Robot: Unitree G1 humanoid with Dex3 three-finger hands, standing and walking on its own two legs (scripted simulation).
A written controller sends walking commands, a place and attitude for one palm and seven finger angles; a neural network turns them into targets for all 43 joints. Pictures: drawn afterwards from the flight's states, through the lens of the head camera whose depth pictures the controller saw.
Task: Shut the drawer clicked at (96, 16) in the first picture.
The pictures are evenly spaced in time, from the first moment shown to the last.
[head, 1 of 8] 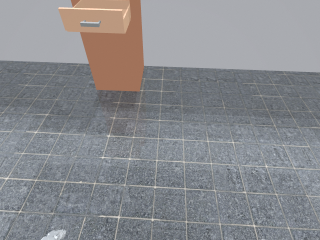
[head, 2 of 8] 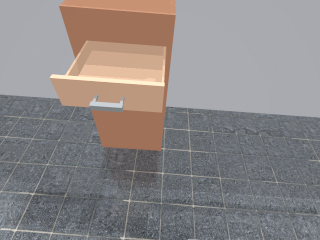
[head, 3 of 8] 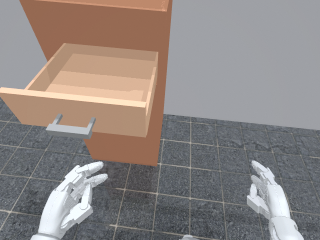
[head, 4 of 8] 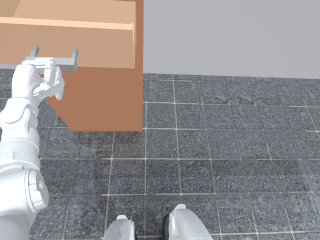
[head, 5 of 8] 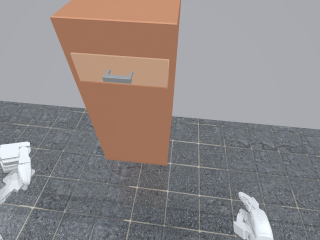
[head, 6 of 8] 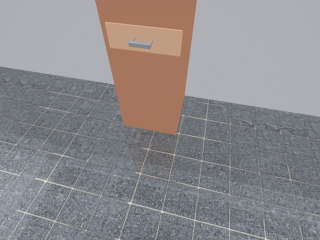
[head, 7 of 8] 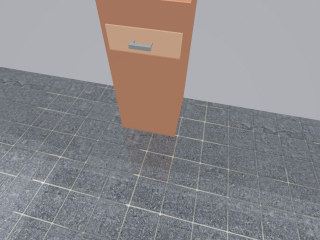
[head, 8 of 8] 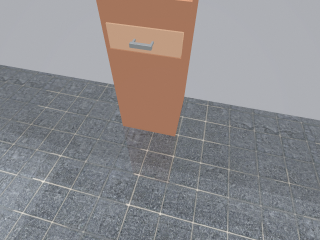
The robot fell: no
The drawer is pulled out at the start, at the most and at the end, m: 0.26 0.26 0.00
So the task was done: yes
